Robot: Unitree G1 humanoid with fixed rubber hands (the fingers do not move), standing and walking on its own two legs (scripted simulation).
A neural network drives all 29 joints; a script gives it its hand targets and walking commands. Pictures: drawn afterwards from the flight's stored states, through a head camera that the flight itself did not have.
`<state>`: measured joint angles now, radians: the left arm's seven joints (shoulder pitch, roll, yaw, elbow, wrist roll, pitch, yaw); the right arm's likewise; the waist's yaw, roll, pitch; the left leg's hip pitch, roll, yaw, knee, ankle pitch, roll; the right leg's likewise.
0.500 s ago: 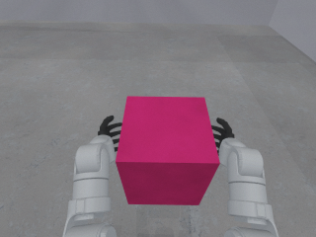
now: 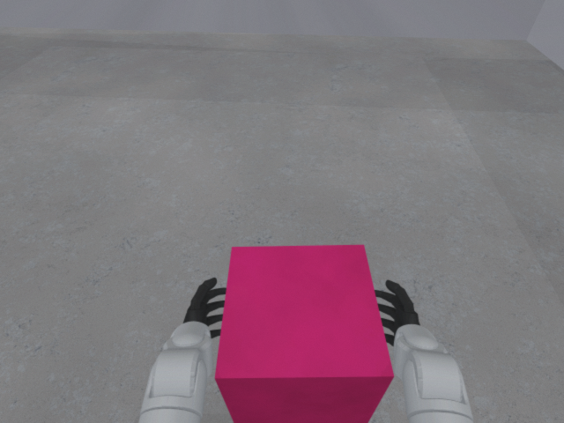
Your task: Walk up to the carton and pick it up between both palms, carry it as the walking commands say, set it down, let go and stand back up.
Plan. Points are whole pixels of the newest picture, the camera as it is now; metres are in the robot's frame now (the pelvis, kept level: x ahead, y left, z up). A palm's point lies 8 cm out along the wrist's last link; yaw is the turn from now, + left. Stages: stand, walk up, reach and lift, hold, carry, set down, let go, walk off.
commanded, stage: set down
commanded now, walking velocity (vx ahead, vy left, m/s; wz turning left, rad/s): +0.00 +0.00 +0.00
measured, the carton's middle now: (299, 341) +0.28 -0.03 -0.06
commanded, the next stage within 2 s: none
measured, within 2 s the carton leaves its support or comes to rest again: neither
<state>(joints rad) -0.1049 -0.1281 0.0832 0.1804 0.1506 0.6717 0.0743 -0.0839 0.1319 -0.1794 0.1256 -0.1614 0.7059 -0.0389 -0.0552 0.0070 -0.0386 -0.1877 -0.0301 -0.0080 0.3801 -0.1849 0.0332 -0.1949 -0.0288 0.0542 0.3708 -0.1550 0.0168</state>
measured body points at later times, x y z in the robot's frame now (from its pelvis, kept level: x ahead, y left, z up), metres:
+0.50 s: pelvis -0.02 -0.04 -0.01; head -0.01 -0.04 +0.44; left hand +0.32 +0.10 -0.02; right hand +0.30 -0.21 -0.02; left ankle +0.01 +0.09 -0.75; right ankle +0.02 -0.16 -0.75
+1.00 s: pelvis -0.04 -0.02 -0.06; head +0.13 -0.01 +0.36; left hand +0.34 +0.10 -0.13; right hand +0.31 -0.21 -0.13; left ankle +0.01 +0.10 -0.75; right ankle +0.02 -0.16 -0.75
